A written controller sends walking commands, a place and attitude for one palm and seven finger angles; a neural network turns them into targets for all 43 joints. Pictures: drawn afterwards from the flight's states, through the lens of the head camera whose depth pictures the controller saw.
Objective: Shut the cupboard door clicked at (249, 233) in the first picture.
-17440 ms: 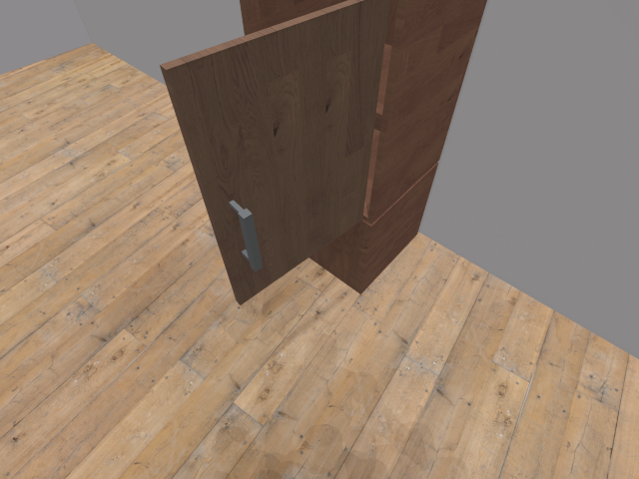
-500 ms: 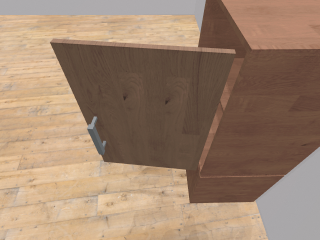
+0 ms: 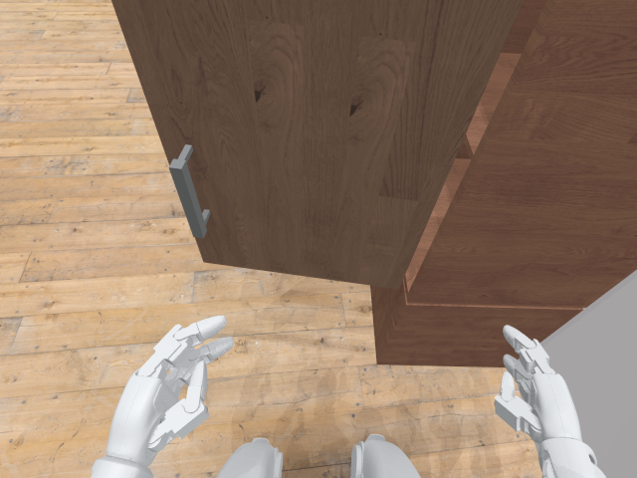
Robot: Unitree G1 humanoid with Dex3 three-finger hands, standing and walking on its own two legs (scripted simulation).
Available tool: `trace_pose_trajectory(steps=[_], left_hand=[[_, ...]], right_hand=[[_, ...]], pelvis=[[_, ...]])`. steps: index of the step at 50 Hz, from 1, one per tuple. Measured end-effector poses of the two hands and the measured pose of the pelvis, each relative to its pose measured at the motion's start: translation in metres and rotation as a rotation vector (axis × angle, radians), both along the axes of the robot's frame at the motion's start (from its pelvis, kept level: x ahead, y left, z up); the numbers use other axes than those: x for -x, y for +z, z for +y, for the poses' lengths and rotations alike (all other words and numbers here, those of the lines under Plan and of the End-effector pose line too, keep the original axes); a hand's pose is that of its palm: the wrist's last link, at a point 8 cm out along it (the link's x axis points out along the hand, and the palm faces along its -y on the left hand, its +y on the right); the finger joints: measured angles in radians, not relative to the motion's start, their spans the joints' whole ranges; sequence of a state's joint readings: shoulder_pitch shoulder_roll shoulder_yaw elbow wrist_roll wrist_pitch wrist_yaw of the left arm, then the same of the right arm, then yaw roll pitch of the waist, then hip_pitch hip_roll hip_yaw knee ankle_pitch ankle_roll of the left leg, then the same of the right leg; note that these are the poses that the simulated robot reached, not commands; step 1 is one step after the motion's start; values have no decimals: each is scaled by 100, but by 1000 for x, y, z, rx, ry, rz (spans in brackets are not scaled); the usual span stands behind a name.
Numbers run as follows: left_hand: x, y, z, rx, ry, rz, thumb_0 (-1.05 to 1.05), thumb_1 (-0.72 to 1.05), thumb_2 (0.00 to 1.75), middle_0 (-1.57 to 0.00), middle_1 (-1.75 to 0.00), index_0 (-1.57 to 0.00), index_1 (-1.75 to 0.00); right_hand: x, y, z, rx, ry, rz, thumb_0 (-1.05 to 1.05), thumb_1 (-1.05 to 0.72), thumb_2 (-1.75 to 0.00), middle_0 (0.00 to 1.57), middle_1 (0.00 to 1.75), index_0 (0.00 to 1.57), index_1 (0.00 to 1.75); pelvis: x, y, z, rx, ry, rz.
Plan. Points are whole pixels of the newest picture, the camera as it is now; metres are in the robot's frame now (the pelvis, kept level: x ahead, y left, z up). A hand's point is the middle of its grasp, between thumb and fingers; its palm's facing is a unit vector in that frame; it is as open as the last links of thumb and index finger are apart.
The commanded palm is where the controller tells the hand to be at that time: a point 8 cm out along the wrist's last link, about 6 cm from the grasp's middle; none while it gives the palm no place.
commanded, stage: raise the hand and make a fist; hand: left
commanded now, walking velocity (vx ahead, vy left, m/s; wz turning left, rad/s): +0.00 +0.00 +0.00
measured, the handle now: (193, 194) +0.52 +0.24 +0.00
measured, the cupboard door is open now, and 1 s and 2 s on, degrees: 83 83 83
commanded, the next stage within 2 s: bring the fist close to the handle in 1.52 s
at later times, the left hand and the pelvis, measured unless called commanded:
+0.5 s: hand (165, 389) +0.21 +0.19 +0.03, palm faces -0.05 -1.00 -0.04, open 3.9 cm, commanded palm +0.18 +0.24 +0.03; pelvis +0.00 +0.02 -0.02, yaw +0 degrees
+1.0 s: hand (156, 377) +0.23 +0.20 +0.02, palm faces -0.08 -1.00 -0.03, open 3.1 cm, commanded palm +0.21 +0.26 +0.03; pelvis +0.01 +0.02 -0.02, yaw +0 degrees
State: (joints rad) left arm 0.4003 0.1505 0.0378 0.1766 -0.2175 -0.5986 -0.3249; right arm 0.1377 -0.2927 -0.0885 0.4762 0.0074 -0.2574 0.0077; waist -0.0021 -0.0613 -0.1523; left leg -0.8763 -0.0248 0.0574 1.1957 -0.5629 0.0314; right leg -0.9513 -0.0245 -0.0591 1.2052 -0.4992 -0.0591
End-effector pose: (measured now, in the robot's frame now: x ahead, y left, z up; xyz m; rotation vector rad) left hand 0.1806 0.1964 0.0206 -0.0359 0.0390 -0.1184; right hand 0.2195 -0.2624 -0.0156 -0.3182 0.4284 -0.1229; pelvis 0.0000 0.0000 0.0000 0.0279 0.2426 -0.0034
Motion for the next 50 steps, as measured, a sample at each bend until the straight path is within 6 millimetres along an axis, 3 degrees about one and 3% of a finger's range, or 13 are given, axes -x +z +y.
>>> trace_pose_trajectory(steps=[3, 6, 10, 13, 19, 24, 28, 33, 42, 50], left_hand=[[24, -17, 16, -26, 80, 86, 1, 90, 90, -45, -57, -45, -58], [34, -8, 29, -63, 134, 47, 2, 90, 90, -50, -63, -50, -63], [21, 9, 27, -78, 88, -52, 2, 90, 90, -57, -71, -57, -71], [3, 8, 20, -68, 13, -29, 2, 90, 90, -63, -77, -63, -77], [-13, -1, 28, -61, 16, 104, 2, 90, 90, -74, -89, -74, -89], [-13, 8, 43, -80, 70, 67, 2, 90, 90, -83, -99, -83, -99], [-14, 7, 44, -76, 50, 42, 2, 90, 90, -90, -107, -90, -107], [-17, 2, 44, -67, 30, 48, 2, 90, 90, -99, -117, -99, -117], [-21, 6, 53, -75, 54, 31, 2, 90, 90, -116, -135, -116, -135], [-28, 3, 59, -78, 40, 48, 2, 90, 90, -126, -146, -126, -146]], right_hand=[[-17, -11, 18, -17, 48, -27, 2, -91, -90, 20, 30, 20, 30], [-21, -29, 41, -44, 98, -6, 1, -91, -90, 20, 30, 20, 30], [-7, -59, 67, -97, 137, 76, 1, -90, -90, 20, 30, 20, 30], [15, -78, 77, -143, 110, 161, 2, -90, -90, 20, 30, 20, 30], [60, -92, 69, -172, -19, 299, 2, -90, -90, 21, 30, 21, 30], [76, -88, 48, -113, -75, 336, 2, -90, -90, 20, 30, 21, 30], [71, -82, 34, -61, -90, 322, 2, -90, -90, 20, 30, 20, 30], [49, -71, 29, -29, -86, 269, 2, -90, -90, 20, 30, 20, 30], [12, -61, 52, -57, -8, 202, 2, -90, -90, 20, 30, 20, 30], [9, -67, 64, -84, 23, 225, 2, -90, -90, 20, 30, 20, 30]], pelvis=[[5, -14, 0, 17, 14, 19], [9, -23, 0, 40, 30, 36], [14, -29, 3, 65, 45, 56], [16, -30, 5, 68, 42, 70], [10, -22, 10, 61, 22, 80], [4, -19, 15, 61, 19, 88], [0, -20, 19, 62, 20, 96], [-3, -21, 21, 62, 19, 102], [-8, -20, 21, 71, 26, 105], [-11, -21, 19, 77, 29, 111]])
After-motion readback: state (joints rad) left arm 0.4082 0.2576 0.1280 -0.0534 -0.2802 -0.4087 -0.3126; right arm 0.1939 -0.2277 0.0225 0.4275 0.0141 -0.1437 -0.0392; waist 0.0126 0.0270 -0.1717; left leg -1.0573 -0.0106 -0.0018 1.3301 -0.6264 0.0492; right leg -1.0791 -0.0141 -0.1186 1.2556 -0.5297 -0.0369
